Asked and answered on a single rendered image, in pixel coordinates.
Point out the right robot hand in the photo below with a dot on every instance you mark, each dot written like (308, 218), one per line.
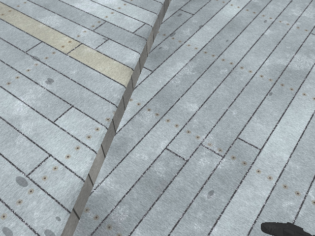
(283, 229)

